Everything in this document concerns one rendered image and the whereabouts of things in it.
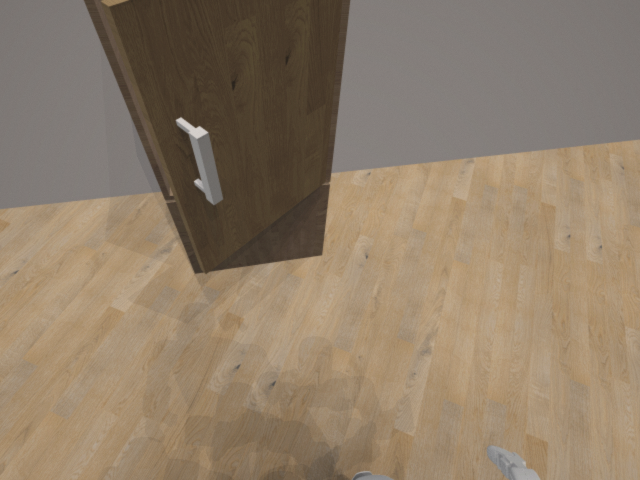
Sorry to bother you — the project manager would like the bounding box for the handle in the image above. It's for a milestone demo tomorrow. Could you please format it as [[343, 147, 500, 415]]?
[[176, 118, 223, 205]]

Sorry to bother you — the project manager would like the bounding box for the cupboard door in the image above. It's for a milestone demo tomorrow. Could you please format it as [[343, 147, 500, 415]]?
[[101, 0, 342, 274]]

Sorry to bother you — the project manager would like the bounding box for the right robot hand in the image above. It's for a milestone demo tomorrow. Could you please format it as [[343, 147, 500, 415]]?
[[487, 445, 540, 480]]

